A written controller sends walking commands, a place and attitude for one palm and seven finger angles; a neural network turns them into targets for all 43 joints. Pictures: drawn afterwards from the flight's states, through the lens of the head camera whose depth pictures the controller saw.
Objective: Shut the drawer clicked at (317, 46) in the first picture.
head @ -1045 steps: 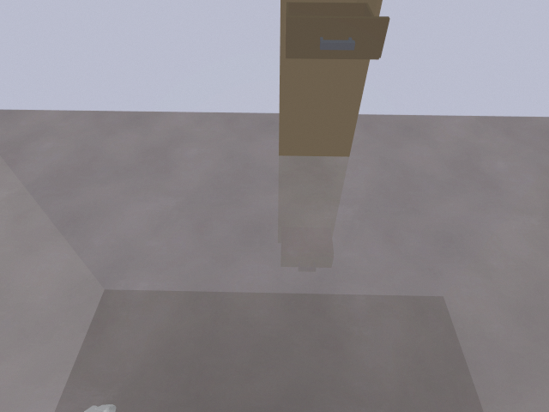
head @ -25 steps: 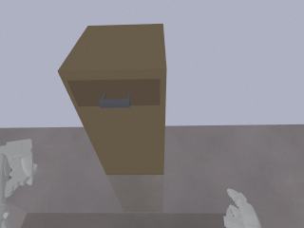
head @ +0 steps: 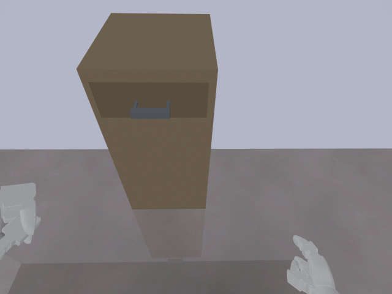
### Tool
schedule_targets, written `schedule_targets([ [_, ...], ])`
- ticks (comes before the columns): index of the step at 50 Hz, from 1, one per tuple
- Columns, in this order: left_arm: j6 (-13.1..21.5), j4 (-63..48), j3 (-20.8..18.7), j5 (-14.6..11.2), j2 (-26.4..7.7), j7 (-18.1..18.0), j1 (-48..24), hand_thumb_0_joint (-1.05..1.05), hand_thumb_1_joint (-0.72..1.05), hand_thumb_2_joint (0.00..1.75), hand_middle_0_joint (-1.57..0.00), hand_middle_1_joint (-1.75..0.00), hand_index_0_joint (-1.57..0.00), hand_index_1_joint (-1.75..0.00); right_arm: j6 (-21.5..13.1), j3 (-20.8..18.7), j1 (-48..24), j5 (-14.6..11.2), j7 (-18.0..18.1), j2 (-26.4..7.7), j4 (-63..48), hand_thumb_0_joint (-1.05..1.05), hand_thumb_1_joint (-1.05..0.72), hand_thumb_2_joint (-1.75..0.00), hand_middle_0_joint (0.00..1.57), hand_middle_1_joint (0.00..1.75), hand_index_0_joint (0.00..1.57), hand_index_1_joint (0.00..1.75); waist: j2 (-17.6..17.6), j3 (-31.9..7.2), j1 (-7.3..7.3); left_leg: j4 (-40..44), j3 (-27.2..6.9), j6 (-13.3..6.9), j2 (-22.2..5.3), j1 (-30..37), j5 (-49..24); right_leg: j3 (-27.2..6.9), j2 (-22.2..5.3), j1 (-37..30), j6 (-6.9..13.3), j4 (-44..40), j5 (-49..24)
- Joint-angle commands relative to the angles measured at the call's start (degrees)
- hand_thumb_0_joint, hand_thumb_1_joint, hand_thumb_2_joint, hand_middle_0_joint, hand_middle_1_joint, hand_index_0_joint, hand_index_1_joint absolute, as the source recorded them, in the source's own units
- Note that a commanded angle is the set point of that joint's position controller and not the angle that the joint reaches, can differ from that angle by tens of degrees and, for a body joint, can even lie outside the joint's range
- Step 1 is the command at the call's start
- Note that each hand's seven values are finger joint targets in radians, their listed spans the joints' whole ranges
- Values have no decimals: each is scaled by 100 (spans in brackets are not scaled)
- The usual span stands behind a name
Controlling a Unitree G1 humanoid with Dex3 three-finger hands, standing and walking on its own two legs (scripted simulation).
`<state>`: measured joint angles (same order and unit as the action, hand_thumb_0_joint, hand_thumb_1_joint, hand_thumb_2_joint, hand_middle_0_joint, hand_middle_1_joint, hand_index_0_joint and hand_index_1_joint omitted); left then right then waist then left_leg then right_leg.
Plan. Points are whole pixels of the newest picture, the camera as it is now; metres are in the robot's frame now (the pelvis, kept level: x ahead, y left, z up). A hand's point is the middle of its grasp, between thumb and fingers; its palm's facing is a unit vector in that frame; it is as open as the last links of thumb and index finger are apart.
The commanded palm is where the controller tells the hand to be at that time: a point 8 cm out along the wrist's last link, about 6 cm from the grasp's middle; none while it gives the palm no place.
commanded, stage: step back with the hand held close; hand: left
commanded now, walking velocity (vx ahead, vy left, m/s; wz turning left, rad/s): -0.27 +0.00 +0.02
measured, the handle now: (151, 108) +0.65 +0.19 -0.01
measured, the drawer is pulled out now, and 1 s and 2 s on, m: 0.00 0.00 0.00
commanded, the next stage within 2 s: stop stepping back and stand still in 0.74 s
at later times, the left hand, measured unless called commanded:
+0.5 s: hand out of the picture +0.12 +0.25 +0.16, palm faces +0.38 -0.82 -0.43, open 3.3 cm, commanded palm +0.04 +0.30 +0.18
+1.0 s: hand out of the picture +0.01 +0.22 +0.19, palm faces +0.29 -0.85 -0.43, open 3.3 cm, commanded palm -0.03 +0.27 +0.18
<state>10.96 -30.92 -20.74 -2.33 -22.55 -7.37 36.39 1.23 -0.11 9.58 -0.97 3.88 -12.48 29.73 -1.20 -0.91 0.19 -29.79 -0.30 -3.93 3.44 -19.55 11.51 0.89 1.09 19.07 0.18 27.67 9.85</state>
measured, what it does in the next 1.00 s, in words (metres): walks backwards: right foot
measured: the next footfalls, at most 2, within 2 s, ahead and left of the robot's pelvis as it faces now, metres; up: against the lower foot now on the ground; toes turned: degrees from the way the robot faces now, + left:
right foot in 0.84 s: -0.29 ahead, -0.13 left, +0.00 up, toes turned +0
left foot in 1.28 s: -0.13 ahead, +0.14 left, +0.00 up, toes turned +3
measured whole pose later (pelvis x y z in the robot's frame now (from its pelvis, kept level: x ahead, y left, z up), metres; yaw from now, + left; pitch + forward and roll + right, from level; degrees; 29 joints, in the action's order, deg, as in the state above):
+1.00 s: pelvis -0.18 +0.00 -0.03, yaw -4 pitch -1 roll -3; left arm 15.2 -40.1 -24.6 -4.1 -27.9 -5.5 34.4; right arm -5.2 1.7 12.8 0.3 3.0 -9.7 36.4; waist 1.6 -2.7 -0.6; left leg -30.8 1.7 -2.0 -1.5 -32.3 -0.6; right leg 0.1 1.2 0.4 -1.6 31.9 30.6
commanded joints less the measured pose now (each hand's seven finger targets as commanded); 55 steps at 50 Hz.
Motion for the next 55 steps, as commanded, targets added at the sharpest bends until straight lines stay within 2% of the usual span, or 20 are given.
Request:
schedule_targets([
  [1,422,-1170,-659,99,-777,-128,-276,0,90,90,-140,-160,-140,-160,-366,-346,-437,43,127,-855,-872,0,-90,-90,20,30,20,30,-231,-209,-64,1390,-1126,-306,-1064,-2469,2190,-580,-122,-2105,-96,486,-42],
  [11,666,-1497,-782,232,-854,-218,-459,0,90,90,-140,-160,-140,-160,-612,-354,-299,143,109,-824,-814,0,-90,-90,20,30,20,30,-226,-187,-120,622,-1067,-245,-878,-2316,2497,-1133,-294,-1182,102,133,877],
  [18,839,-1381,-784,41,-911,-332,-313,0,90,90,-140,-160,-140,-160,-499,-446,-51,119,-18,-677,-527,0,-90,-90,20,30,20,30,765,-533,-230,-1215,-350,217,-338,-185,1396,-1574,-1294,916,493,-1261,1858],
  [20,835,-1376,-833,24,-971,-381,-298,0,90,90,-140,-160,-140,-160,-458,-434,-98,118,1,-675,-489,0,-90,-90,20,30,20,30,614,-496,-268,-986,-428,177,-388,184,1339,-1247,-1120,1304,394,-1176,1856],
  [22,865,-1538,-801,56,-971,-396,-207,0,90,90,-140,-160,-140,-160,-460,-397,-130,91,47,-724,-527,0,-90,-90,20,30,20,30,-50,-333,-291,31,-1055,-19,-800,-235,1912,-725,-574,1180,160,-428,1901],
  [24,897,-1819,-1000,218,-1012,-382,-238,0,90,90,-140,-160,-140,-160,-666,-389,-366,143,105,-884,-689,0,-90,-90,20,30,20,30,-1913,-361,-181,2532,-2847,-663,-2240,-2868,3929,-226,588,-1080,-174,2832,1014],
  [25,836,-1944,-1094,271,-1230,-387,-543,0,90,90,-140,-160,-140,-160,-739,-388,-357,174,128,-720,-652,0,-90,-90,20,30,20,30,-1832,-316,-191,2783,-3157,-791,-2541,-3147,3500,-516,619,-983,-168,4336,1277],
  [28,804,-1946,-1182,103,-1187,-378,-233,0,90,90,-140,-160,-140,-160,-920,-573,-352,209,-26,-743,-409,0,-90,-90,20,30,20,30,-626,-878,9,1833,-1921,-544,-2218,-1546,2223,-537,540,-263,-133,4540,1591],
  [33,796,-1825,-705,-108,-802,-240,0,0,90,90,-140,-160,-140,-160,-1104,-416,-179,216,-132,-568,-79,0,-90,-90,20,30,20,30,-1036,-1034,-55,2222,-1145,137,-1619,125,1922,348,558,-72,-1,2141,2355],
  [38,1066,-1957,-619,-172,-939,-93,-533,0,90,90,-140,-160,-140,-160,-1220,-336,115,387,-147,-506,319,0,-90,-90,20,30,20,30,-1548,-1454,-40,2232,-785,941,-1572,1598,349,323,513,-435,296,-612,2360],
  [40,1148,-2161,-837,-135,-1251,-56,-649,0,90,90,-140,-160,-140,-160,-1079,-301,195,355,-187,-392,379,0,-90,-90,20,30,20,30,-703,-1558,-29,563,87,791,-1076,2267,-833,-264,-182,95,479,-1669,1239],
  [42,1180,-2342,-1141,-190,-1612,-68,-895,0,90,90,-140,-160,-140,-160,-988,-238,-137,242,-83,-302,226,0,-90,-90,20,30,20,30,388,-1045,-91,-976,213,547,-657,2092,-47,-696,-1217,1094,445,-1887,-280],
  [44,1070,-2111,-1401,-205,-1769,-90,-715,0,90,90,-140,-160,-140,-160,-1072,-114,-434,265,-44,-321,-44,0,-90,-90,20,30,20,30,209,-1158,-3,-1226,336,566,-563,1444,120,-481,-1475,650,630,-1229,-355],
  [45,917,-1993,-1095,-198,-1428,15,-793,0,90,90,-140,-160,-140,-160,-1016,-255,-399,141,-45,-436,-93,0,-90,-90,20,30,20,30,1220,-1158,-25,-1239,237,488,-424,1347,-105,-311,-1104,344,533,-876,-481],
  [48,389,-1362,-1013,-311,-1048,69,-257,0,90,90,-140,-160,-140,-160,-848,-179,-387,41,84,-517,-291,0,-90,-90,20,30,20,30,-711,-415,-237,113,-228,246,-601,1715,-526,329,-269,778,137,130,740],
  [50,346,-1232,-1139,-372,-1090,19,-421,0,90,90,-140,-160,-140,-160,-919,-180,-583,87,109,-619,-389,0,-90,-90,20,30,20,30,-1561,29,-77,2092,-1358,419,-1039,413,2274,549,448,-29,103,352,2635],
  [51,348,-1066,-1099,-338,-1022,-26,-555,0,90,90,-140,-160,-140,-160,-891,-162,-554,74,122,-659,-374,0,-90,-90,20,30,20,30,-1564,240,-66,2603,-1449,839,-1094,-302,3106,700,698,-544,192,491,3007],
  [53,328,-755,-1177,-299,-1088,-19,-305,0,90,90,-140,-160,-140,-160,-787,-174,-456,63,103,-631,-334,0,-90,-90,20,30,20,30,-959,253,73,1865,-706,1300,-781,-766,2870,764,624,-811,470,-52,3178],
  [54,360,-753,-1217,-253,-1193,-10,-95,0,90,90,-140,-160,-140,-160,-713,-217,-317,12,87,-535,-273,0,-90,-90,20,30,20,30,525,169,75,-787,259,1081,-178,66,1632,-175,-234,445,741,-1255,3545],
  [55,429,-1070,-1252,-281,-1332,-31,-143,0,90,90,-140,-160,-140,-160,-681,-366,-417,-54,77,-554,-276,0,-90,-90,20,30,20,30,2052,542,96,-3804,19,794,116,45,894,-2441,-1776,2149,1192,-2434,4501],
])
